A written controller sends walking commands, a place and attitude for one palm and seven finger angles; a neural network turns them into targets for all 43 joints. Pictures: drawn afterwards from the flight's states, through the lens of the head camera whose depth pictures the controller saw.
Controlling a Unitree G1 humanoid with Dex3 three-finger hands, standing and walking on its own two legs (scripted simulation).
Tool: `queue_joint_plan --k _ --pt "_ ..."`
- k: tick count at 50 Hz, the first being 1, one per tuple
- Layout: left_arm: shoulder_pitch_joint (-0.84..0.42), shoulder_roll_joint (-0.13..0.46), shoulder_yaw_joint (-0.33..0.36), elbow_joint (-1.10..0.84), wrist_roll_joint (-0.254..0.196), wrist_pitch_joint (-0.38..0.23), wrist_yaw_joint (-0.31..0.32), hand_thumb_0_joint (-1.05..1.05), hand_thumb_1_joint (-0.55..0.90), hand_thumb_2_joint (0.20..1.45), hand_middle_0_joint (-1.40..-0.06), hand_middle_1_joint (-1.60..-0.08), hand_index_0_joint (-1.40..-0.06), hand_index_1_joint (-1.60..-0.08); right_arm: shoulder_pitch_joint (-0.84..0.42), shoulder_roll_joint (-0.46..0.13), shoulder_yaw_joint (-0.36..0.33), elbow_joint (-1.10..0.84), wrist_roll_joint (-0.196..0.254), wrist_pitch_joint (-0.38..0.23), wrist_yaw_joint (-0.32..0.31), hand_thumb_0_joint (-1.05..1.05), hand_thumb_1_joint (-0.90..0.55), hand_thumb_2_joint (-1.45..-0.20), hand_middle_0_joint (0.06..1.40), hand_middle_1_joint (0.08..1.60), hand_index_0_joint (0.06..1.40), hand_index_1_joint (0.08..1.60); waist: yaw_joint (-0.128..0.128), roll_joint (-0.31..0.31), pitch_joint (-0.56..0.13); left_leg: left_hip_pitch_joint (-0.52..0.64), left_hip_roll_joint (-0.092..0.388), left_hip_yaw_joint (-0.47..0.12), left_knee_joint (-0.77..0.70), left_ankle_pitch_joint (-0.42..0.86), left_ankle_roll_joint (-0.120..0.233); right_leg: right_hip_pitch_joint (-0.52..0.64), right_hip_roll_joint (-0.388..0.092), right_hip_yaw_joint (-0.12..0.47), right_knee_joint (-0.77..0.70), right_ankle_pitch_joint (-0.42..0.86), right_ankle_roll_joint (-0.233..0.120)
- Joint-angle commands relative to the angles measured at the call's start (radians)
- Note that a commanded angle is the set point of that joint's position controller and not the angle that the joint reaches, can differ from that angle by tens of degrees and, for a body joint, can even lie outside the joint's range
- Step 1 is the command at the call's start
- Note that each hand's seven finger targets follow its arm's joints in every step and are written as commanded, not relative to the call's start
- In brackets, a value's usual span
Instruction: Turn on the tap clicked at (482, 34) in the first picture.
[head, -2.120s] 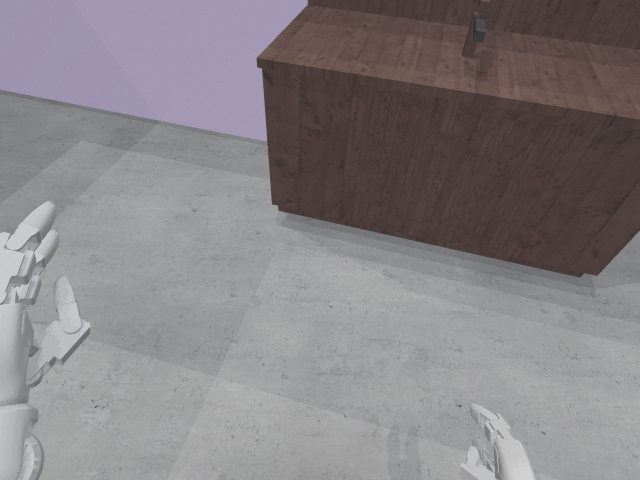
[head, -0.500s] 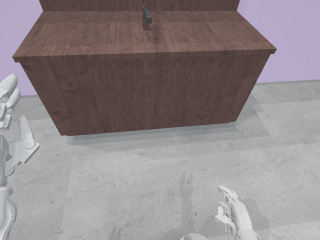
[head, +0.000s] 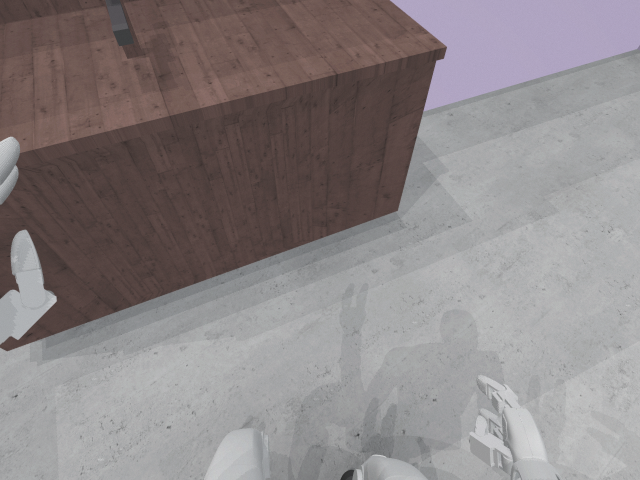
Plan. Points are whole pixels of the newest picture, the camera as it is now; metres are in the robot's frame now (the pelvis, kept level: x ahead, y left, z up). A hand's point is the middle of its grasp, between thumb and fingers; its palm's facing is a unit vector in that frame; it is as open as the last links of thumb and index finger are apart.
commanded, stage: take the last steps up to it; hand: left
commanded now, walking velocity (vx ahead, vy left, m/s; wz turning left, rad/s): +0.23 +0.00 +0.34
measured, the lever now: (122, 34) +0.85 +0.37 +0.10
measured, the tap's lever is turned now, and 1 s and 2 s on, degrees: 0 0 0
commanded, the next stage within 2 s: none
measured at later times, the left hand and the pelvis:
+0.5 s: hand (2, 193) +0.33 +0.28 +0.22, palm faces +0.43 -0.83 -0.34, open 7.4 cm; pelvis +0.11 +0.04 +0.02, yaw +1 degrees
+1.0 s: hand (135, 134) +0.43 +0.20 +0.20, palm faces +0.35 -0.79 -0.50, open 7.4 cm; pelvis +0.21 -0.03 +0.02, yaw +1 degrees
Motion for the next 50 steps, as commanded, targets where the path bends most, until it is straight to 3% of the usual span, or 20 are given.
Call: queue_joint_plan --k 1,7,12,13,14,15,16,17,19,21,24,32,35,36,37,38,39,40,44,50 --pt "0.099 0.181 0.229 -0.141 -0.042 -0.053 0.041 0.0 0.9 0.9 -0.2 -0.3 -0.2 -0.3 -0.001 -0.069 -0.026 -0.136 0.007 -0.007 -0.012 0.0 -0.9 -0.9 0.2 0.3 0.2 0.3 0.035 -0.085 -0.262 -0.076 0.048 -0.025 -0.162 0.106 -0.013 0.157 -0.325 0.242 -0.353 0.185 -0.09" --pt "0.095 0.113 0.134 -0.033 -0.044 -0.019 0.043 0.0 0.9 0.9 -0.2 -0.3 -0.2 -0.3 0.031 -0.063 -0.016 -0.153 0.002 -0.034 -0.04 0.0 -0.9 -0.9 0.2 0.3 0.2 0.3 0.069 -0.16 -0.232 0.122 -0.02 0.104 -0.622 0.147 0.023 0.166 -0.293 0.199 -0.316 0.183 -0.054" --pt "-0.149 0.081 0.004 -0.07 -0.015 -0.01 0.049 0.0 0.9 0.9 -0.2 -0.3 -0.2 -0.3 0.041 -0.079 -0.017 -0.153 -0.007 -0.056 -0.073 0.0 -0.9 -0.9 0.2 0.3 0.2 0.3 0.059 -0.124 -0.169 0.358 -0.056 0.147 -0.871 0.161 0.046 0.078 -0.248 0.187 -0.242 -0.114 -0.001" --pt "-0.206 0.084 -0.01 -0.093 -0.01 -0.016 0.049 0.0 0.9 0.9 -0.2 -0.3 -0.2 -0.3 0.044 -0.091 -0.021 -0.154 -0.005 -0.06 -0.081 0.0 -0.9 -0.9 0.2 0.3 0.2 0.3 0.055 -0.065 -0.161 0.408 -0.042 0.118 -0.913 0.108 0.057 0.044 -0.228 0.181 -0.181 -0.17 0.013" --pt "-0.261 0.085 -0.023 -0.121 -0.009 -0.018 0.048 0.0 0.9 0.9 -0.2 -0.3 -0.2 -0.3 0.041 -0.11 -0.024 -0.161 -0.003 -0.064 -0.09 0.0 -0.9 -0.9 0.2 0.3 0.2 0.3 0.047 0.086 -0.14 0.452 0.03 -0.025 -0.998 0.027 0.096 -0.036 -0.173 0.154 -0.053 -0.218 0.043" --pt "-0.275 0.086 -0.011 -0.144 -0.005 -0.029 0.052 0.0 0.9 0.9 -0.2 -0.3 -0.2 -0.3 0.039 -0.121 -0.023 -0.163 -0.004 -0.068 -0.087 0.0 -0.9 -0.9 0.2 0.3 0.2 0.3 0.058 0.258 -0.165 0.554 0.184 -0.276 -1.075 0.039 0.166 -0.154 -0.073 0.078 0.153 -0.266 0.084" --pt "-0.278 0.105 -0.01 -0.113 0.003 -0.04 0.052 0.0 0.9 0.9 -0.2 -0.3 -0.2 -0.3 0.034 -0.087 0.0 -0.155 -0.011 -0.071 -0.082 0.0 -0.9 -0.9 0.2 0.3 0.2 0.3 0.05 0.294 -0.172 0.52 0.278 -0.436 -1.173 -0.016 0.22 -0.186 -0.046 0.103 0.36 -0.345 0.088" --pt "-0.293 0.137 -0.001 -0.126 0.009 -0.042 0.051 0.0 0.9 0.9 -0.2 -0.3 -0.2 -0.3 0.016 -0.073 0.013 -0.152 -0.024 -0.077 -0.08 0.0 -0.9 -0.9 0.2 0.3 0.2 0.3 0.047 0.29 -0.148 0.456 0.306 -0.482 -1.206 -0.053 0.241 -0.2 -0.086 0.156 0.46 -0.304 0.089" --pt "-0.316 0.147 0.01 -0.201 0.009 -0.046 0.051 0.0 0.9 0.9 -0.2 -0.3 -0.2 -0.3 0.02 -0.067 -0.001 -0.138 -0.014 -0.091 -0.066 0.0 -0.9 -0.9 0.2 0.3 0.2 0.3 0.06 0.208 -0.154 0.454 0.27 -0.373 -1.17 -0.004 0.234 -0.213 -0.103 0.177 0.474 -0.243 0.093" --pt "-0.2 0.098 0.011 -0.238 -0.003 -0.044 0.049 0.0 0.9 0.9 -0.2 -0.3 -0.2 -0.3 0.035 -0.077 -0.015 -0.136 -0.01 -0.105 -0.051 0.0 -0.9 -0.9 0.2 0.3 0.2 0.3 0.068 0.209 -0.214 0.513 0.222 -0.233 -1.136 0.125 0.209 -0.217 -0.102 0.145 0.439 -0.182 0.1" --pt "-0.032 0.084 0.048 -0.193 -0.015 -0.029 0.045 0.0 0.9 0.9 -0.2 -0.3 -0.2 -0.3 0.05 -0.08 -0.02 -0.138 -0.01 -0.106 -0.034 0.0 -0.9 -0.9 0.2 0.3 0.2 0.3 0.064 0.199 -0.259 0.52 0.196 -0.117 -1.125 0.253 0.181 -0.175 -0.089 0.097 0.322 -0.105 0.113" --pt "-0.051 0.045 0.024 0.014 -0.023 0.013 0.033 0.0 0.9 0.9 -0.2 -0.3 -0.2 -0.3 0.035 -0.079 -0.013 -0.151 0.002 -0.07 -0.055 0.0 -0.9 -0.9 0.2 0.3 0.2 0.3 0.051 0.158 -0.189 0.444 0.193 0.017 -1.111 0.207 0.154 -0.02 -0.051 -0.01 -0.016 -0.074 0.129" --pt "-0.107 0.057 0.0 0.005 -0.013 0.028 0.038 0.0 0.9 0.9 -0.2 -0.3 -0.2 -0.3 0.011 -0.077 -0.005 -0.152 0.007 -0.061 -0.062 0.0 -0.9 -0.9 0.2 0.3 0.2 0.3 0.063 0.099 -0.211 0.337 0.142 0.06 -0.932 0.081 0.119 0.2 -0.043 -0.014 -0.196 -0.013 0.115" --pt "-0.117 0.072 -0.001 0.0 -0.005 0.031 0.041 0.0 0.9 0.9 -0.2 -0.3 -0.2 -0.3 0.016 -0.063 -0.004 -0.146 0.009 -0.056 -0.062 0.0 -0.9 -0.9 0.2 0.3 0.2 0.3 0.069 -0.032 -0.239 0.255 0.083 0.105 -0.735 0.041 0.102 0.297 -0.111 0.09 -0.259 -0.025 0.078" --pt "-0.142 0.111 0.01 -0.028 0.006 0.033 0.046 0.0 0.9 0.9 -0.2 -0.3 -0.2 -0.3 0.009 -0.037 -0.001 -0.157 0.01 -0.051 -0.06 0.0 -0.9 -0.9 0.2 0.3 0.2 0.3 0.071 -0.296 -0.262 0.045 -0.046 0.16 -0.434 -0.115 0.062 0.399 -0.327 0.455 -0.353 -0.033 -0.019" --pt "-0.168 0.149 0.044 -0.072 -0.003 0.032 0.055 0.0 0.9 0.9 -0.2 -0.3 -0.2 -0.3 -0.039 -0.055 0.005 -0.169 0.006 -0.065 -0.061 0.0 -0.9 -0.9 0.2 0.3 0.2 0.3 0.092 -0.327 -0.239 -0.094 -0.095 0.061 -0.232 -0.192 0.039 0.409 -0.45 0.635 -0.403 0.034 -0.091" --pt "-0.221 0.142 0.046 -0.102 -0.005 0.021 0.052 0.0 0.9 0.9 -0.2 -0.3 -0.2 -0.3 -0.046 -0.074 -0.005 -0.151 -0.003 -0.074 -0.056 0.0 -0.9 -0.9 0.2 0.3 0.2 0.3 0.077 -0.23 -0.232 -0.078 -0.066 -0.024 -0.173 -0.115 0.037 0.346 -0.439 0.592 -0.418 -0.078 -0.071" --pt "-0.151 0.139 0.048 -0.084 -0.013 0.011 0.047 0.0 0.9 0.9 -0.2 -0.3 -0.2 -0.3 -0.016 -0.077 -0.017 -0.132 0.004 -0.075 -0.051 0.0 -0.9 -0.9 0.2 0.3 0.2 0.3 0.073 -0.199 -0.217 -0.094 -0.045 -0.037 -0.13 -0.044 0.026 0.343 -0.428 0.576 -0.421 -0.095 -0.078" --pt "-0.024 0.165 0.116 -0.134 -0.013 -0.024 0.055 0.0 0.9 0.9 -0.2 -0.3 -0.2 -0.3 -0.029 -0.069 -0.017 -0.108 0.002 -0.035 -0.052 0.0 -0.9 -0.9 0.2 0.3 0.2 0.3 0.057 -0.032 -0.229 -0.125 -0.026 -0.027 -0.113 0.089 -0.004 0.359 -0.354 0.288 -0.353 0.282 -0.052" --pt "0.081 0.121 0.125 -0.051 -0.036 -0.045 0.056 0.0 0.9 0.9 -0.2 -0.3 -0.2 -0.3 0.027 -0.068 -0.031 -0.137 0.0 -0.029 -0.045 0.0 -0.9 -0.9 0.2 0.3 0.2 0.3 0.059 -0.084 -0.245 -0.099 -0.021 0.044 -0.424 0.162 0.004 0.416 -0.312 0.182 -0.338 0.481 -0.035"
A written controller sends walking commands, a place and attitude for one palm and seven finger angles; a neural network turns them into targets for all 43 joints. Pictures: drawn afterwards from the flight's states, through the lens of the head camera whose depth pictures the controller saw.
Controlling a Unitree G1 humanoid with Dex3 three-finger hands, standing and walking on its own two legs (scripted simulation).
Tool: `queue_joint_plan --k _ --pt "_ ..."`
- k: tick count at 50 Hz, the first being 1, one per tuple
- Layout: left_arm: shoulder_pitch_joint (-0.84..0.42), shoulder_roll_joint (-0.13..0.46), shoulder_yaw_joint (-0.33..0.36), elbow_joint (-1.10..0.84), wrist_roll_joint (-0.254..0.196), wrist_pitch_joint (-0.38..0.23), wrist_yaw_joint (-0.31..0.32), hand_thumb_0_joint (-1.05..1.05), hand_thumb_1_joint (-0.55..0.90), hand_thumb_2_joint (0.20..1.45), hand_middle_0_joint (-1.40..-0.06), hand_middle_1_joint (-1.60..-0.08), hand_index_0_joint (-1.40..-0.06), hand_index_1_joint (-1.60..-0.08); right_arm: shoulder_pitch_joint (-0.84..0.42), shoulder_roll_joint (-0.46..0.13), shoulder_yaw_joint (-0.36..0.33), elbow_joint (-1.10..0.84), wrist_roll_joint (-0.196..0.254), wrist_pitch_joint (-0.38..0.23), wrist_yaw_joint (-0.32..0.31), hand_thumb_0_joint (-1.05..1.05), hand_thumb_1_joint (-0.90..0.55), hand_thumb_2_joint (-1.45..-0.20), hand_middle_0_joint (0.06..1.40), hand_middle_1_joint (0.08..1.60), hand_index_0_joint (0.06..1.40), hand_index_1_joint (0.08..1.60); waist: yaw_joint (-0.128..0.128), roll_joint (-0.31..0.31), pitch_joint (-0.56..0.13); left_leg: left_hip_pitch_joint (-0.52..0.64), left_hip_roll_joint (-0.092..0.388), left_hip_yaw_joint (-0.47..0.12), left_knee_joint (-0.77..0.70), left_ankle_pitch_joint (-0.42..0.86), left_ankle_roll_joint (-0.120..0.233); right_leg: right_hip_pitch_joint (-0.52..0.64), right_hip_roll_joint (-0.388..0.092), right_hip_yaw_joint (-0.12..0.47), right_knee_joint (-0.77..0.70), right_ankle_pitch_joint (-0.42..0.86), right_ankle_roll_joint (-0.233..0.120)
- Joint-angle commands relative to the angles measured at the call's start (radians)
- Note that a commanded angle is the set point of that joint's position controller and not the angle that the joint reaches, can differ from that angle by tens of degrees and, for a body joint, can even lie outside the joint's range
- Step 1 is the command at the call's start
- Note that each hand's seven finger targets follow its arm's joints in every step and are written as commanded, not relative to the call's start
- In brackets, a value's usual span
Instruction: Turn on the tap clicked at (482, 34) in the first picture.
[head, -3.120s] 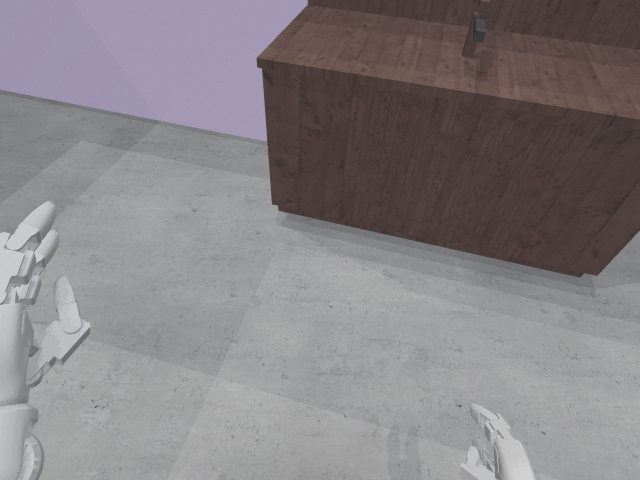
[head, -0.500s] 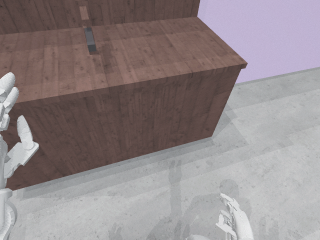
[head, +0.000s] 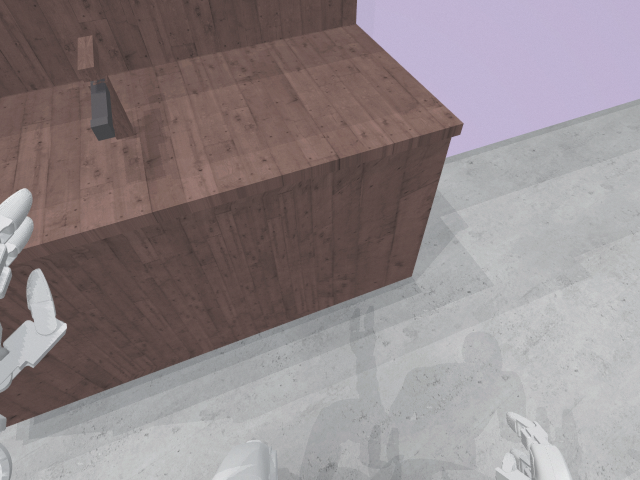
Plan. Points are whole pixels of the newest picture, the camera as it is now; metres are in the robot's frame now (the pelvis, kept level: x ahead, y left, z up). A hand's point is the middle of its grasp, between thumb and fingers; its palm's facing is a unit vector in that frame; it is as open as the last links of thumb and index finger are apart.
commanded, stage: take the last steps up to it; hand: left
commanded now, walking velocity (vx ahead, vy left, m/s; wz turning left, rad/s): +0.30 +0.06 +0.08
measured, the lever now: (102, 128) +0.65 +0.39 +0.07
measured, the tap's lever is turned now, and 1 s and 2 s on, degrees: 0 0 0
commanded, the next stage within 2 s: come to a stop and stand still in 1.04 s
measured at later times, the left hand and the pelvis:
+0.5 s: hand (44, 222) +0.32 +0.27 +0.20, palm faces +0.41 -0.83 -0.38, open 7.4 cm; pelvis +0.10 +0.03 +0.00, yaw +0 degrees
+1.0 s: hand (139, 176) +0.40 +0.21 +0.18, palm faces +0.35 -0.80 -0.49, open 7.4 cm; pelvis +0.18 -0.02 +0.00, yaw +1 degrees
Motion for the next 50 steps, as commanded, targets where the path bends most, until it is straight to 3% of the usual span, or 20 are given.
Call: queue_joint_plan --k 1,8,11,13,14,15,16,17,20,24,31,35,36,38,39,40,41,44,45,50 --pt "0.03 0.167 0.175 -0.128 -0.018 -0.073 0.038 0.0 0.9 0.9 -0.2 -0.3 -0.2 -0.3 -0.053 -0.03 -0.006 -0.162 0.002 -0.048 0.006 0.0 -0.9 -0.9 0.2 0.3 0.2 0.3 0.045 -0.098 -0.18 -0.078 0.022 0.031 -0.248 0.039 0.007 0.265 -0.278 0.214 -0.139 0.495 -0.037" --pt "-0.079 0.141 0.096 -0.143 -0.008 -0.045 0.043 0.0 0.9 0.9 -0.2 -0.3 -0.2 -0.3 -0.052 -0.042 -0.003 -0.188 0.004 -0.064 0.0 0.0 -0.9 -0.9 0.2 0.3 0.2 0.3 0.071 -0.184 -0.147 0.057 -0.012 0.101 -0.479 0.013 0.042 0.232 -0.29 0.245 -0.128 0.369 -0.051" --pt "-0.196 0.155 0.067 -0.21 -0.001 -0.045 0.049 0.0 0.9 0.9 -0.2 -0.3 -0.2 -0.3 -0.061 -0.04 0.005 -0.189 -0.001 -0.071 -0.01 0.0 -0.9 -0.9 0.2 0.3 0.2 0.3 0.066 -0.131 -0.118 0.202 -0.029 0.119 -0.583 0.027 0.053 0.145 -0.285 0.241 -0.087 0.262 -0.057" --pt "-0.249 0.165 0.066 -0.228 0.0 -0.049 0.054 0.0 0.9 0.9 -0.2 -0.3 -0.2 -0.3 -0.042 -0.045 0.002 -0.183 -0.006 -0.073 -0.019 0.0 -0.9 -0.9 0.2 0.3 0.2 0.3 0.042 -0.064 -0.15 0.401 -0.051 0.131 -0.677 0.081 0.068 0.061 -0.23 0.184 0.085 0.28 -0.018" --pt "-0.281 0.164 0.057 -0.262 -0.002 -0.056 0.052 0.0 0.9 0.9 -0.2 -0.3 -0.2 -0.3 -0.037 -0.068 -0.005 -0.187 -0.003 -0.076 -0.027 0.0 -0.9 -0.9 0.2 0.3 0.2 0.3 0.019 0.082 -0.176 0.556 0.021 -0.005 -0.734 0.095 0.11 -0.065 -0.182 0.144 0.267 0.218 0.025" --pt "-0.282 0.167 0.07 -0.283 -0.001 -0.066 0.057 0.0 0.9 0.9 -0.2 -0.3 -0.2 -0.3 -0.045 -0.074 -0.002 -0.188 -0.008 -0.076 -0.022 0.0 -0.9 -0.9 0.2 0.3 0.2 0.3 0.03 0.284 -0.218 0.706 0.225 -0.329 -0.787 0.195 0.203 -0.26 -0.062 0.087 0.488 -0.117 0.074" --pt "-0.291 0.177 0.066 -0.264 0.01 -0.075 0.057 0.0 0.9 0.9 -0.2 -0.3 -0.2 -0.3 -0.056 -0.042 0.02 -0.201 -0.011 -0.08 -0.014 0.0 -0.9 -0.9 0.2 0.3 0.2 0.3 0.041 0.287 -0.192 0.685 0.326 -0.511 -0.859 0.25 0.275 -0.358 -0.009 0.147 0.665 -0.351 0.074" --pt "-0.274 0.223 0.102 -0.225 0.007 -0.072 0.051 0.0 0.9 0.9 -0.2 -0.3 -0.2 -0.3 -0.078 -0.027 0.041 -0.187 -0.023 -0.083 -0.015 0.0 -0.9 -0.9 0.2 0.3 0.2 0.3 0.033 0.255 -0.165 0.601 0.346 -0.537 -0.895 0.16 0.284 -0.385 -0.039 0.211 0.765 -0.324 0.071" --pt "-0.212 0.194 0.121 -0.244 -0.003 -0.066 0.034 0.0 0.9 0.9 -0.2 -0.3 -0.2 -0.3 -0.075 -0.037 0.016 -0.163 -0.006 -0.084 -0.003 0.0 -0.9 -0.9 0.2 0.3 0.2 0.3 0.047 0.1 -0.119 0.481 0.283 -0.33 -0.887 0.106 0.254 -0.413 -0.077 0.209 0.754 -0.215 0.094" --pt "-0.043 0.127 0.117 -0.243 -0.011 -0.057 0.014 0.0 0.9 0.9 -0.2 -0.3 -0.2 -0.3 -0.057 -0.038 0.007 -0.163 0.002 -0.091 0.016 0.0 -0.9 -0.9 0.2 0.3 0.2 0.3 0.05 0.158 -0.171 0.452 0.202 -0.097 -0.892 0.153 0.188 -0.352 -0.076 0.129 0.598 -0.059 0.115" --pt "-0.146 0.103 0.062 -0.146 0.004 -0.037 0.013 0.0 0.9 0.9 -0.2 -0.3 -0.2 -0.3 -0.049 -0.043 0.012 -0.156 0.004 -0.113 -0.012 0.0 -0.9 -0.9 0.2 0.3 0.2 0.3 0.041 0.16 -0.129 0.419 0.204 -0.024 -0.881 0.153 0.17 -0.193 -0.04 0.034 0.248 -0.065 0.135" --pt "-0.244 0.12 0.045 -0.174 0.019 -0.034 0.027 0.0 0.9 0.9 -0.2 -0.3 -0.2 -0.3 -0.084 -0.038 0.022 -0.157 0.005 -0.118 -0.02 0.0 -0.9 -0.9 0.2 0.3 0.2 0.3 0.055 0.157 -0.14 0.346 0.151 0.008 -0.723 -0.032 0.125 0.02 -0.017 0.007 0.014 -0.013 0.125" --pt "-0.244 0.131 0.049 -0.179 0.026 -0.037 0.032 0.0 0.9 0.9 -0.2 -0.3 -0.2 -0.3 -0.076 -0.031 0.023 -0.151 0.004 -0.115 -0.018 0.0 -0.9 -0.9 0.2 0.3 0.2 0.3 0.054 0.084 -0.159 0.301 0.113 0.028 -0.603 -0.055 0.108 0.095 -0.059 0.073 -0.045 0.004 0.1" --pt "-0.239 0.204 0.095 -0.2 0.031 -0.034 0.045 0.0 0.9 0.9 -0.2 -0.3 -0.2 -0.3 -0.097 -0.005 0.031 -0.166 0.001 -0.111 -0.016 0.0 -0.9 -0.9 0.2 0.3 0.2 0.3 0.067 -0.267 -0.184 -0.009 -0.069 0.072 -0.156 -0.303 0.042 0.246 -0.388 0.609 -0.165 0.148 -0.075" --pt "-0.262 0.207 0.111 -0.209 0.023 -0.037 0.049 0.0 0.9 0.9 -0.2 -0.3 -0.2 -0.3 -0.108 -0.023 0.025 -0.16 -0.006 -0.115 -0.013 0.0 -0.9 -0.9 0.2 0.3 0.2 0.3 0.067 -0.215 -0.181 -0.036 -0.051 -0.024 -0.024 -0.3 0.035 0.221 -0.449 0.64 -0.187 0.13 -0.113" --pt "-0.243 0.193 0.104 -0.211 0.009 -0.04 0.041 0.0 0.9 0.9 -0.2 -0.3 -0.2 -0.3 -0.082 -0.045 0.001 -0.143 0.0 -0.117 -0.005 0.0 -0.9 -0.9 0.2 0.3 0.2 0.3 0.06 -0.227 -0.18 -0.026 -0.03 -0.069 0.032 -0.239 0.026 0.188 -0.425 0.613 -0.2 0.049 -0.108" --pt "-0.179 0.207 0.134 -0.21 0.007 -0.044 0.045 0.0 0.9 0.9 -0.2 -0.3 -0.2 -0.3 -0.083 -0.039 0.004 -0.14 0.002 -0.109 0.0 0.0 -0.9 -0.9 0.2 0.3 0.2 0.3 0.055 -0.161 -0.167 -0.051 -0.011 -0.077 0.055 -0.183 0.016 0.19 -0.412 0.562 -0.18 0.088 -0.121" --pt "-0.031 0.206 0.185 -0.202 0.002 -0.059 0.045 0.0 0.9 0.9 -0.2 -0.3 -0.2 -0.3 -0.094 -0.019 0.02 -0.136 0.003 -0.061 0.002 0.0 -0.9 -0.9 0.2 0.3 0.2 0.3 0.047 -0.058 -0.185 -0.011 0.012 -0.049 -0.064 -0.113 0.005 0.174 -0.34 0.299 -0.121 0.345 -0.078" --pt "-0.002 0.19 0.181 -0.196 -0.002 -0.063 0.044 0.0 0.9 0.9 -0.2 -0.3 -0.2 -0.3 -0.095 -0.016 0.02 -0.149 0.003 -0.055 0.002 0.0 -0.9 -0.9 0.2 0.3 0.2 0.3 0.045 -0.082 -0.189 0.017 0.01 -0.027 -0.143 -0.098 0.004 0.17 -0.318 0.258 -0.112 0.4 -0.067" --pt "0.056 0.15 0.162 -0.173 -0.019 -0.056 0.048 0.0 0.9 0.9 -0.2 -0.3 -0.2 -0.3 -0.075 -0.018 0.014 -0.182 0.001 -0.055 -0.003 0.0 -0.9 -0.9 0.2 0.3 0.2 0.3 0.068 -0.15 -0.196 0.121 -0.023 0.07 -0.444 -0.059 0.02 0.183 -0.288 0.227 -0.098 0.383 -0.058"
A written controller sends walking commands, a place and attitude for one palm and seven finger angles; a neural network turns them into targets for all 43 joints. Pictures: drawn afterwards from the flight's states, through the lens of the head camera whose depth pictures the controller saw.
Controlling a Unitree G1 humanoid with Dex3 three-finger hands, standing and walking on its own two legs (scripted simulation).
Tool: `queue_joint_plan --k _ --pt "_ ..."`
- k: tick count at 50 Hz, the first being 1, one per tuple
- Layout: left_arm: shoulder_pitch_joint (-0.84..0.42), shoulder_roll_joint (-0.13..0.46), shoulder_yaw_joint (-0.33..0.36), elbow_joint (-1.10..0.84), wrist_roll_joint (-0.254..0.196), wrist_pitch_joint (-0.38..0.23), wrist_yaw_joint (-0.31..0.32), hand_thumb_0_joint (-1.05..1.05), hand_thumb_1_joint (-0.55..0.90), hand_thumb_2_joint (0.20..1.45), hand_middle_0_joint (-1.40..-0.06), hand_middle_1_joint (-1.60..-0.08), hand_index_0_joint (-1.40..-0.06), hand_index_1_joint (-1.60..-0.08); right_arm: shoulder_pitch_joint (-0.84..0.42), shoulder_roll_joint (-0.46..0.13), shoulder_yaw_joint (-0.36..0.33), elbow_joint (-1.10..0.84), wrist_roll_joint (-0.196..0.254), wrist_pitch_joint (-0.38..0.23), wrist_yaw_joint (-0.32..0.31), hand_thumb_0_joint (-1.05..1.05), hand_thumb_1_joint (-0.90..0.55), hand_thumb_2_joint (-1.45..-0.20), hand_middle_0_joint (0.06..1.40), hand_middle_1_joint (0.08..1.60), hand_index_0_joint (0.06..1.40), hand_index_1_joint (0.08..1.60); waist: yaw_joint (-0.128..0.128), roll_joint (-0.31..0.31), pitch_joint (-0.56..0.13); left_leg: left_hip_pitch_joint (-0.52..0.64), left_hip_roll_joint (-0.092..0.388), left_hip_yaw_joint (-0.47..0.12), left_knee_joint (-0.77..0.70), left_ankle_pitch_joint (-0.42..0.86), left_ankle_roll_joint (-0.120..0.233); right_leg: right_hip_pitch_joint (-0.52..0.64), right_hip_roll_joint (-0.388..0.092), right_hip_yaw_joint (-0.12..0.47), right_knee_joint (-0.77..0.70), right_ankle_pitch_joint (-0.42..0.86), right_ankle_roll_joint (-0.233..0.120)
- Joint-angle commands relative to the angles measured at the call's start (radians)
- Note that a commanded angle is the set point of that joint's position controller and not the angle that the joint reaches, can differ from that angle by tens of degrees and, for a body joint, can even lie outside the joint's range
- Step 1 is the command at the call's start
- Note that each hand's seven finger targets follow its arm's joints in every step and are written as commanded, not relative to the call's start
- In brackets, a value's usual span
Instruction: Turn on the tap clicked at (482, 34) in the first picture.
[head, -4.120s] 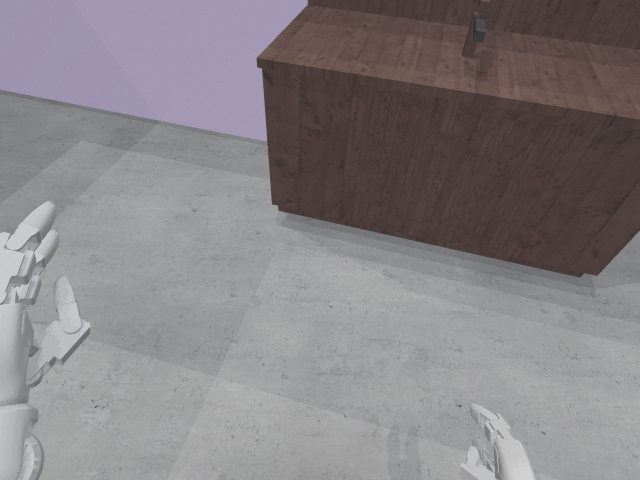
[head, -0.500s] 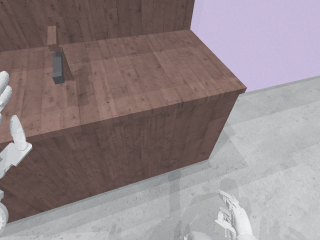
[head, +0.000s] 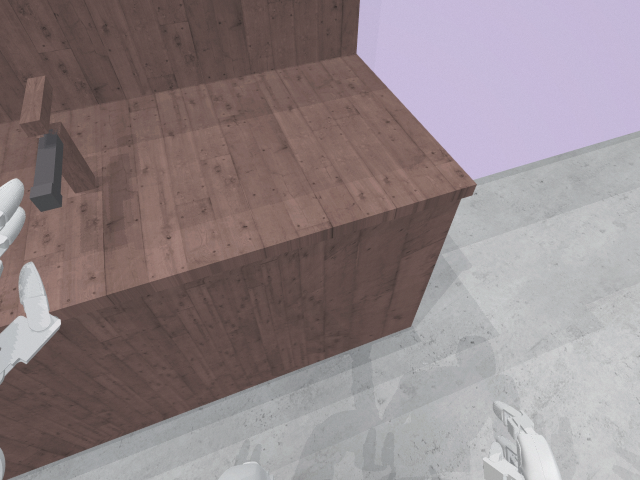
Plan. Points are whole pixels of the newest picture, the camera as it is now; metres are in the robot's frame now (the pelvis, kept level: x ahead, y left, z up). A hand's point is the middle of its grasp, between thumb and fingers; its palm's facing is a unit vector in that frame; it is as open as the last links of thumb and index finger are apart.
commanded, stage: take the last steps up to it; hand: left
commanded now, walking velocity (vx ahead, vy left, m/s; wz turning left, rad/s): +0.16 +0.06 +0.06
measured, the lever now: (46, 197) +0.48 +0.40 +0.07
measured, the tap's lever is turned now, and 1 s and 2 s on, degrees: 0 0 0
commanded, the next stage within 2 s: come to a stop and stand still in 0.04 s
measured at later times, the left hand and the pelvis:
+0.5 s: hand (48, 313) +0.23 +0.23 +0.18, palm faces +0.40 -0.80 -0.44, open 7.4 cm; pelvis +0.02 +0.00 +0.00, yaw +0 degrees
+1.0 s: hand (6, 374) +0.19 +0.25 +0.17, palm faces +0.47 -0.79 -0.39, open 7.4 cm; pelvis -0.02 +0.00 -0.01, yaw +1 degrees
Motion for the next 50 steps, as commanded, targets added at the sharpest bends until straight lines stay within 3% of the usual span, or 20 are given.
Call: queue_joint_plan --k 1,6,8,9,10,11,14,17,22,24,26,27,30,35,38,41,42,43,45,50 --pt "0.03 0.13 0.134 -0.15 -0.014 -0.041 0.04 0.0 0.9 0.9 -0.2 -0.3 -0.2 -0.3 -0.063 -0.044 -0.014 -0.159 -0.003 -0.049 -0.006 0.0 -0.9 -0.9 0.2 0.3 0.2 0.3 0.072 -0.142 -0.197 0.009 -0.015 0.052 -0.209 0.029 0.011 0.217 -0.252 0.206 -0.132 0.351 -0.086" --pt "-0.123 0.124 0.067 -0.179 -0.004 -0.03 0.041 0.0 0.9 0.9 -0.2 -0.3 -0.2 -0.3 -0.04 -0.07 -0.025 -0.155 -0.004 -0.051 -0.028 0.0 -0.9 -0.9 0.2 0.3 0.2 0.3 0.047 -0.073 -0.179 0.27 -0.017 0.044 -0.439 0.152 0.035 0.074 -0.183 0.17 -0.021 0.085 -0.008" --pt "-0.195 0.125 0.051 -0.214 0.0 -0.036 0.038 0.0 0.9 0.9 -0.2 -0.3 -0.2 -0.3 -0.051 -0.099 -0.027 -0.166 0.002 -0.053 -0.033 0.0 -0.9 -0.9 0.2 0.3 0.2 0.3 0.052 0.159 -0.159 0.367 0.17 -0.216 -0.5 0.295 0.12 -0.097 -0.051 0.099 0.156 -0.069 0.058" --pt "-0.213 0.146 0.055 -0.216 0.001 -0.045 0.034 0.0 0.9 0.9 -0.2 -0.3 -0.2 -0.3 -0.057 -0.087 -0.018 -0.167 -0.001 -0.059 -0.032 0.0 -0.9 -0.9 0.2 0.3 0.2 0.3 0.057 0.245 -0.161 0.393 0.269 -0.351 -0.561 0.402 0.17 -0.164 -0.015 0.092 0.269 -0.28 0.072" --pt "-0.215 0.142 0.045 -0.21 0.011 -0.05 0.03 0.0 0.9 0.9 -0.2 -0.3 -0.2 -0.3 -0.058 -0.062 -0.003 -0.15 -0.023 -0.067 -0.029 0.0 -0.9 -0.9 0.2 0.3 0.2 0.3 0.05 0.289 -0.135 0.36 0.298 -0.417 -0.607 0.467 0.194 -0.189 -0.012 0.129 0.377 -0.33 0.071" --pt "-0.241 0.137 0.03 -0.207 0.02 -0.05 0.027 0.0 0.9 0.9 -0.2 -0.3 -0.2 -0.3 -0.064 -0.058 0.004 -0.139 -0.029 -0.074 -0.022 0.0 -0.9 -0.9 0.2 0.3 0.2 0.3 0.055 0.249 -0.101 0.304 0.296 -0.386 -0.609 0.52 0.185 -0.163 -0.031 0.156 0.393 -0.301 0.071" --pt "-0.21 0.146 0.049 -0.267 0.014 -0.043 0.032 0.0 0.9 0.9 -0.2 -0.3 -0.2 -0.3 -0.032 -0.065 -0.007 -0.135 -0.018 -0.106 -0.002 0.0 -0.9 -0.9 0.2 0.3 0.2 0.3 0.059 0.219 -0.193 0.453 0.218 -0.179 -0.494 0.79 0.125 -0.123 0.002 0.12 0.209 -0.169 0.075" --pt "-0.098 0.119 0.056 -0.228 -0.002 -0.022 0.021 0.0 0.9 0.9 -0.2 -0.3 -0.2 -0.3 -0.027 -0.063 -0.006 -0.147 -0.015 -0.111 0.019 0.0 -0.9 -0.9 0.2 0.3 0.2 0.3 0.045 0.234 -0.198 0.403 0.214 -0.141 -0.508 0.771 0.098 -0.038 0.031 0.087 0.116 -0.122 0.079" --pt "-0.058 0.103 0.08 -0.117 -0.012 0.0 0.011 0.0 0.9 0.9 -0.2 -0.3 -0.2 -0.3 -0.05 -0.054 0.006 -0.156 -0.005 -0.091 0.019 0.0 -0.9 -0.9 0.2 0.3 0.2 0.3 0.05 0.136 -0.166 0.208 0.176 -0.071 -0.463 0.407 0.052 0.154 0.016 0.101 -0.097 0.108 0.084" --pt "-0.074 0.106 0.072 -0.083 -0.011 0.014 0.011 0.0 0.9 0.9 -0.2 -0.3 -0.2 -0.3 -0.06 -0.037 0.013 -0.161 -0.001 -0.085 0.013 0.0 -0.9 -0.9 0.2 0.3 0.2 0.3 0.041 -0.024 -0.163 0.147 0.064 -0.003 -0.372 0.118 0.004 0.147 -0.085 0.247 -0.141 0.308 0.048" --pt "-0.094 0.105 0.057 -0.071 -0.022 0.034 0.006 0.0 0.9 0.9 -0.2 -0.3 -0.2 -0.3 -0.043 -0.035 0.009 -0.153 0.001 -0.076 0.007 0.0 -0.9 -0.9 0.2 0.3 0.2 0.3 0.044 -0.17 -0.143 0.158 -0.03 -0.015 -0.245 -0.033 -0.008 0.025 -0.185 0.378 -0.226 0.161 -0.011" --pt "-0.102 0.117 0.058 -0.077 -0.018 0.038 0.008 0.0 0.9 0.9 -0.2 -0.3 -0.2 -0.3 -0.062 -0.036 0.01 -0.153 0.002 -0.069 0.004 0.0 -0.9 -0.9 0.2 0.3 0.2 0.3 0.054 -0.179 -0.126 0.141 -0.038 -0.043 -0.162 -0.075 -0.001 -0.003 -0.219 0.419 -0.257 0.103 -0.034" --pt "-0.171 0.132 0.056 -0.133 -0.006 0.024 0.022 0.0 0.9 0.9 -0.2 -0.3 -0.2 -0.3 -0.097 -0.027 0.026 -0.146 0.001 -0.061 -0.003 0.0 -0.9 -0.9 0.2 0.3 0.2 0.3 0.061 -0.136 -0.149 0.077 -0.039 -0.095 -0.063 -0.089 0.008 0.05 -0.265 0.406 -0.248 0.045 -0.066" --pt "-0.128 0.157 0.081 -0.186 0.007 -0.002 0.038 0.0 0.9 0.9 -0.2 -0.3 -0.2 -0.3 -0.09 -0.051 0.008 -0.145 -0.004 -0.062 -0.017 0.0 -0.9 -0.9 0.2 0.3 0.2 0.3 0.074 -0.08 -0.178 0.133 -0.046 -0.062 -0.248 -0.056 0.021 0.092 -0.251 0.354 -0.217 0.054 -0.066" --pt "-0.066 0.143 0.08 -0.2 0.004 -0.008 0.039 0.0 0.9 0.9 -0.2 -0.3 -0.2 -0.3 -0.053 -0.06 -0.004 -0.144 -0.01 -0.056 -0.013 0.0 -0.9 -0.9 0.2 0.3 0.2 0.3 0.059 -0.034 -0.199 0.269 -0.056 -0.038 -0.476 0.027 0.033 0.069 -0.181 0.309 -0.186 -0.07 -0.009" --pt "-0.046 0.139 0.086 -0.19 0.004 -0.028 0.039 0.0 0.9 0.9 -0.2 -0.3 -0.2 -0.3 -0.061 -0.092 -0.012 -0.157 -0.002 -0.061 -0.018 0.0 -0.9 -0.9 0.2 0.3 0.2 0.3 0.068 0.188 -0.166 0.197 0.154 -0.263 -0.617 0.021 0.115 0.04 -0.006 0.158 0.032 -0.106 0.063" --pt "-0.053 0.132 0.086 -0.156 0.008 -0.026 0.037 0.0 0.9 0.9 -0.2 -0.3 -0.2 -0.3 -0.074 -0.079 -0.003 -0.145 -0.004 -0.062 -0.021 0.0 -0.9 -0.9 0.2 0.3 0.2 0.3 0.062 0.241 -0.119 0.072 0.187 -0.294 -0.675 -0.123 0.133 0.069 0.008 0.126 0.111 -0.126 0.069" --pt "-0.085 0.114 0.065 -0.132 0.017 -0.023 0.034 0.0 0.9 0.9 -0.2 -0.3 -0.2 -0.3 -0.079 -0.077 -0.003 -0.145 -0.003 -0.065 -0.022 0.0 -0.9 -0.9 0.2 0.3 0.2 0.3 0.057 0.222 -0.062 -0.025 0.189 -0.293 -0.699 -0.232 0.136 0.094 0.009 0.121 0.157 -0.129 0.068" --pt "-0.145 0.102 0.046 -0.116 0.022 -0.028 0.03 0.0 0.9 0.9 -0.2 -0.3 -0.2 -0.3 -0.071 -0.087 -0.013 -0.138 0.0 -0.08 -0.026 0.0 -0.9 -0.9 0.2 0.3 0.2 0.3 0.052 0.164 -0.026 -0.01 0.172 -0.26 -0.648 -0.222 0.126 0.068 0.018 0.112 0.109 -0.094 0.075" --pt "-0.217 0.089 0.013 -0.057 0.024 -0.027 0.025 0.0 0.9 0.9 -0.2 -0.3 -0.2 -0.3 -0.044 -0.088 -0.007 -0.11 -0.004 -0.094 -0.019 0.0 -0.9 -0.9 0.2 0.3 0.2 0.3 0.037 0.071 -0.085 0.063 0.091 -0.167 -0.488 0.069 0.071 0.133 -0.018 0.157 -0.038 0.055 0.048"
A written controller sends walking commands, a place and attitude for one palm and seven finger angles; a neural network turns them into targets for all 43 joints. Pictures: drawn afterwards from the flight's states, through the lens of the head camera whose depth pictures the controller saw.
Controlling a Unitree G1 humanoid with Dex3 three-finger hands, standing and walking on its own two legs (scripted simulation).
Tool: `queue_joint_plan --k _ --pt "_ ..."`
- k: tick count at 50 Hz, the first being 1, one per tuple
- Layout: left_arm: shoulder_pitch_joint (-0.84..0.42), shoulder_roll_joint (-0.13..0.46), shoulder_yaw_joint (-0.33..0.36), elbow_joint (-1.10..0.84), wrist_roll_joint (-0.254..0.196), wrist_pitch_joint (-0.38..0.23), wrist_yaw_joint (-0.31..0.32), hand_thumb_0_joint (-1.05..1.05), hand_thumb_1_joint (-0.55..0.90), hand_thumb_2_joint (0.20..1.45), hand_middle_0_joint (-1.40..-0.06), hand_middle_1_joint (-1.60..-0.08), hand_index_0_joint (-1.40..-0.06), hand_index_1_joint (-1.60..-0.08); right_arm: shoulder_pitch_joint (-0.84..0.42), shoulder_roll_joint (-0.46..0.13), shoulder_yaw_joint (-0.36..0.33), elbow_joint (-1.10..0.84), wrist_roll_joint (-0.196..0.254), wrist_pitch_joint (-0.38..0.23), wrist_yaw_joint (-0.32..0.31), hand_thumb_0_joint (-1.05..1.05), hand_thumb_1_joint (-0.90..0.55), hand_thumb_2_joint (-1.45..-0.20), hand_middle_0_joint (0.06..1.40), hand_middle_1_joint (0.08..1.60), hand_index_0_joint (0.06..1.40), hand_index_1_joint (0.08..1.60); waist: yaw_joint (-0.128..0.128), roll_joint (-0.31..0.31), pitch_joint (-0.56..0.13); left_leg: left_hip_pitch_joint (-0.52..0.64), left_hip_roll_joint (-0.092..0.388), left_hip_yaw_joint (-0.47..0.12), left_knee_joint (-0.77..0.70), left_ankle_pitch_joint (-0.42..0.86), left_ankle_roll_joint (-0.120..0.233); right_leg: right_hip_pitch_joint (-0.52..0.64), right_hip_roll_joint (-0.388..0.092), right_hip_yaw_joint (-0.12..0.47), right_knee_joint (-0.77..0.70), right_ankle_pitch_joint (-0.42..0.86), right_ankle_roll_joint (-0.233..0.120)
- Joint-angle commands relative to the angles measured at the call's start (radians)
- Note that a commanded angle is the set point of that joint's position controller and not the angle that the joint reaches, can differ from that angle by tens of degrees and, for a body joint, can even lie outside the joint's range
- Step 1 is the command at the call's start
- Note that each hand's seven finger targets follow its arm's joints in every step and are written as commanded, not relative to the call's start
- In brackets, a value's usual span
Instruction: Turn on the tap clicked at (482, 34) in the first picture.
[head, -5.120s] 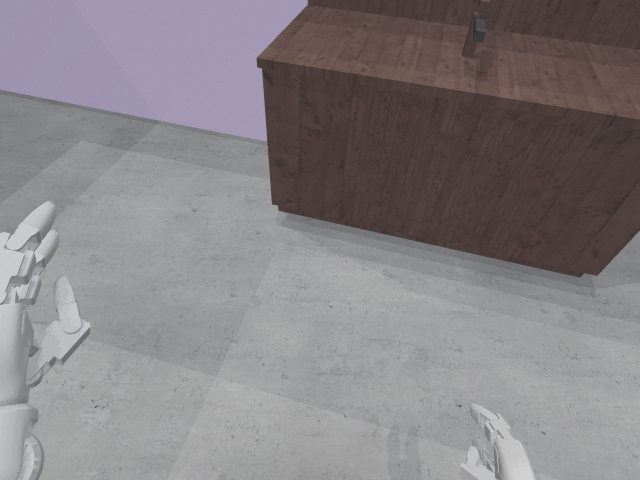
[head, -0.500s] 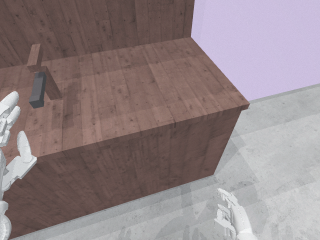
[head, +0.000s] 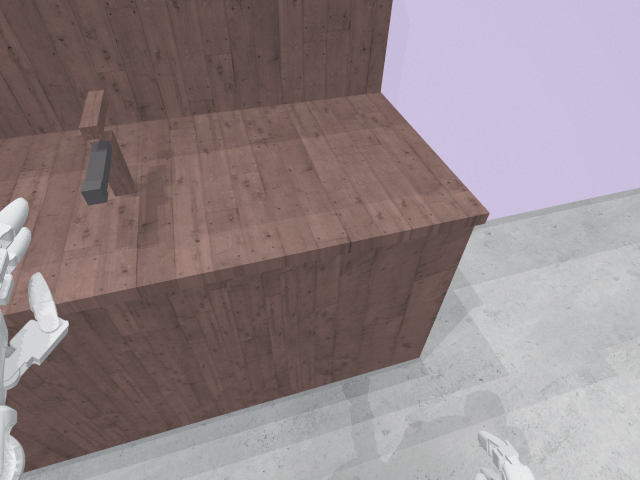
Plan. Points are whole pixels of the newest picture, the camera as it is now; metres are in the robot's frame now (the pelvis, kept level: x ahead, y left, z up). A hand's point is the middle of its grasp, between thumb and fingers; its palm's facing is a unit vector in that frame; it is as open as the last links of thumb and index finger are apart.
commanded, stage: come to a stop and stand still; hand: left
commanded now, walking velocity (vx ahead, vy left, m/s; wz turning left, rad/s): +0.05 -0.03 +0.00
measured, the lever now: (94, 192) +0.50 +0.40 +0.08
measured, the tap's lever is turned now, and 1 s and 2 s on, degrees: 0 0 0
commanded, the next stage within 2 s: look again from close up in 0.06 s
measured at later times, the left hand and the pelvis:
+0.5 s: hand (98, 338) +0.22 +0.24 +0.13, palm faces +0.22 -0.87 -0.43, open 7.4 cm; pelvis +0.00 +0.01 +0.01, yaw -3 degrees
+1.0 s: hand (62, 287) +0.26 +0.29 +0.15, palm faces +0.40 -0.85 -0.35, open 7.4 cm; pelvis +0.04 +0.04 -0.01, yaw -1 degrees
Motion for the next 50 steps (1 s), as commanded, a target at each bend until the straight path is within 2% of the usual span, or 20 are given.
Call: queue_joint_plan --k 1,3,4,7,8,9,10,12,14,16,18,19,21,24,27,30,33,40,45,50 --pt "-0.158 0.135 0.045 -0.159 0.006 -0.058 0.006 0.0 0.9 0.9 -0.2 -0.3 -0.2 -0.3 -0.122 -0.132 -0.047 -0.135 -0.003 -0.062 -0.006 0.0 -0.9 -0.9 0.2 0.3 0.2 0.3 -0.008 0.009 -0.04 -0.145 0.112 -0.088 -0.134 0.002 0.026 0.138 -0.074 0.106 -0.061 0.047 -0.018" --pt "-0.158 0.141 0.039 -0.188 -0.005 -0.05 0.0 0.0 0.9 0.9 -0.2 -0.3 -0.2 -0.3 -0.131 -0.123 -0.046 -0.141 -0.007 -0.058 -0.003 0.0 -0.9 -0.9 0.2 0.3 0.2 0.3 -0.003 -0.069 -0.028 -0.105 0.054 -0.04 -0.065 -0.072 0.009 0.05 -0.132 0.212 -0.141 -0.067 -0.049" --pt "-0.162 0.161 0.056 -0.223 -0.012 -0.05 0.002 0.0 0.9 0.9 -0.2 -0.3 -0.2 -0.3 -0.133 -0.12 -0.043 -0.142 -0.009 -0.058 -0.003 0.0 -0.9 -0.9 0.2 0.3 0.2 0.3 -0.006 -0.054 -0.029 -0.079 0.04 -0.031 -0.047 -0.062 0.003 0.027 -0.154 0.24 -0.167 -0.084 -0.065" --pt "-0.127 0.187 0.087 -0.252 -0.017 -0.053 0.008 0.0 0.9 0.9 -0.2 -0.3 -0.2 -0.3 -0.147 -0.098 -0.026 -0.145 -0.016 -0.054 -0.002 0.0 -0.9 -0.9 0.2 0.3 0.2 0.3 0.001 -0.05 -0.041 -0.057 0.034 -0.046 -0.075 -0.041 0.004 0.026 -0.151 0.222 -0.186 -0.123 -0.055" --pt "-1.044 0.905 0.63 -0.351 0.086 -0.101 0.003 0.0 0.9 0.9 -0.2 -0.3 -0.2 -0.3 -0.023 -0.075 -0.052 -0.102 -0.052 -0.108 0.003 0.0 -0.9 -0.9 0.2 0.3 0.2 0.3 0.046 -0.269 0.096 -0.15 0.012 0.044 0.124 0.087 -0.013 -0.06 -0.094 0.261 -0.261 0.081 -0.037" --pt "-0.957 0.639 0.458 -0.122 0.03 -0.095 -0.025 0.0 0.9 0.9 -0.2 -0.3 -0.2 -0.3 -0.095 -0.057 -0.038 -0.076 0.001 -0.113 0.014 0.0 -0.9 -0.9 0.2 0.3 0.2 0.3 0.01 -0.061 -0.053 -0.024 -0.022 -0.023 0.04 0.043 -0.015 0.001 -0.219 0.27 -0.184 0.154 -0.156" --pt "-0.622 0.388 0.274 0.035 0.009 -0.099 -0.041 0.0 0.9 0.9 -0.2 -0.3 -0.2 -0.3 -0.111 -0.044 -0.02 -0.088 -0.018 -0.125 0.025 0.0 -0.9 -0.9 0.2 0.3 0.2 0.3 0.008 -0.057 -0.078 0.028 0.0 -0.032 -0.056 0.067 -0.012 0.013 -0.179 0.26 -0.13 0.258 -0.124" --pt "-0.284 0.174 0.116 0.11 -0.031 -0.088 -0.073 0.0 0.9 0.9 -0.2 -0.3 -0.2 -0.3 -0.111 -0.098 -0.05 -0.143 0.008 -0.129 0.04 0.0 -0.9 -0.9 0.2 0.3 0.2 0.3 0.038 0.103 -0.095 0.062 0.004 -0.004 -0.115 0.075 0.0 0.075 -0.117 0.203 -0.121 0.118 -0.057" --pt "-0.115 0.068 0.019 -0.018 -0.041 -0.085 -0.095 0.0 0.9 0.9 -0.2 -0.3 -0.2 -0.3 -0.116 -0.106 -0.055 -0.174 0.015 -0.129 0.081 0.0 -0.9 -0.9 0.2 0.3 0.2 0.3 0.043 0.181 -0.135 0.058 0.05 -0.041 -0.155 0.16 0.024 0.123 -0.077 0.134 -0.077 0.149 -0.013" --pt "-0.034 0.089 0.006 -0.163 -0.031 -0.075 -0.094 0.0 0.9 0.9 -0.2 -0.3 -0.2 -0.3 -0.134 -0.11 -0.046 -0.204 0.021 -0.125 0.098 0.0 -0.9 -0.9 0.2 0.3 0.2 0.3 0.048 0.128 -0.117 -0.034 0.087 -0.066 -0.193 0.128 0.037 0.171 -0.049 0.087 -0.048 0.104 0.001" --pt "-0.012 0.162 0.077 -0.199 -0.026 -0.065 -0.08 0.0 0.9 0.9 -0.2 -0.3 -0.2 -0.3 -0.132 -0.12 -0.045 -0.217 0.017 -0.128 0.091 0.0 -0.9 -0.9 0.2 0.3 0.2 0.3 0.047 -0.044 -0.101 -0.073 0.077 -0.059 -0.203 0.062 0.026 0.178 -0.033 0.08 -0.084 0.058 -0.001" --pt "-0.017 0.239 0.153 -0.211 -0.025 -0.06 -0.065 0.0 0.9 0.9 -0.2 -0.3 -0.2 -0.3 -0.135 -0.126 -0.046 -0.221 0.014 -0.125 0.081 0.0 -0.9 -0.9 0.2 0.3 0.2 0.3 0.048 -0.079 -0.099 -0.046 0.063 -0.047 -0.204 0.065 0.016 0.159 -0.028 0.08 -0.105 0.047 -0.002" --pt "-0.054 0.252 0.198 -0.215 -0.032 -0.065 -0.057 0.0 0.9 0.9 -0.2 -0.3 -0.2 -0.3 -0.136 -0.119 -0.04 -0.233 0.004 -0.122 0.057 0.0 -0.9 -0.9 0.2 0.3 0.2 0.3 0.035 -0.166 -0.11 -0.013 0.042 -0.041 -0.189 0.084 0.007 0.127 -0.037 0.092 -0.132 0.044 -0.006" --pt "-0.199 0.298 0.239 -0.291 -0.033 -0.081 -0.046 0.0 0.9 0.9 -0.2 -0.3 -0.2 -0.3 -0.159 -0.123 -0.034 -0.232 -0.007 -0.122 0.027 0.0 -0.9 -0.9 0.2 0.3 0.2 0.3 0.024 0.014 -0.081 0.03 0.039 -0.041 -0.215 0.104 0.008 0.087 -0.032 0.112 -0.124 0.077 -0.012" --pt "-0.243 0.224 0.162 -0.265 -0.026 -0.087 -0.046 0.0 0.9 0.9 -0.2 -0.3 -0.2 -0.3 -0.145 -0.118 -0.026 -0.22 -0.013 -0.138 0.025 0.0 -0.9 -0.9 0.2 0.3 0.2 0.3 0.032 0.176 -0.105 0.045 0.045 -0.025 -0.208 0.172 0.009 0.131 -0.025 0.086 -0.095 0.17 -0.014" --pt "-0.245 0.164 0.082 -0.259 -0.019 -0.083 -0.05 0.0 0.9 0.9 -0.2 -0.3 -0.2 -0.3 -0.137 -0.121 -0.027 -0.207 -0.018 -0.151 0.034 0.0 -0.9 -0.9 0.2 0.3 0.2 0.3 0.027 0.13 -0.142 0.098 0.032 -0.015 -0.164 0.261 -0.001 0.141 -0.028 0.079 -0.106 0.253 -0.017" --pt "-0.173 0.107 0.028 -0.186 -0.017 -0.065 -0.052 0.0 0.9 0.9 -0.2 -0.3 -0.2 -0.3 -0.126 -0.129 -0.037 -0.197 -0.022 -0.138 0.042 0.0 -0.9 -0.9 0.2 0.3 0.2 0.3 0.022 0.049 -0.123 0.058 0.017 -0.015 -0.163 0.122 0.007 0.121 -0.032 0.09 -0.126 0.127 -0.025" --pt "-0.17 0.165 0.099 -0.098 -0.026 -0.051 -0.055 0.0 0.9 0.9 -0.2 -0.3 -0.2 -0.3 -0.146 -0.124 -0.028 -0.224 -0.016 -0.079 0.024 0.0 -0.9 -0.9 0.2 0.3 0.2 0.3 0.016 -0.026 0.019 -0.079 0.028 -0.074 -0.202 -0.118 0.035 0.029 -0.028 0.088 -0.113 -0.142 -0.037" --pt "-0.249 0.195 0.113 -0.227 -0.029 -0.068 -0.053 0.0 0.9 0.9 -0.2 -0.3 -0.2 -0.3 -0.147 -0.13 -0.028 -0.237 -0.014 -0.086 0.021 0.0 -0.9 -0.9 0.2 0.3 0.2 0.3 0.012 0.111 -0.056 0.009 0.055 -0.094 -0.153 0.141 0.042 0.057 -0.02 0.019 0.056 0.113 -0.029" --pt "-0.196 0.183 0.097 -0.289 -0.024 -0.075 -0.044 0.0 0.9 0.9 -0.2 -0.3 -0.2 -0.3 -0.13 -0.134 -0.04 -0.23 -0.007 -0.103 0.04 0.0 -0.9 -0.9 0.2 0.3 0.2 0.3 0.017 0.069 -0.151 0.052 0.035 -0.036 0.024 0.485 0.013 0.147 -0.053 0.034 0.084 0.34 -0.046"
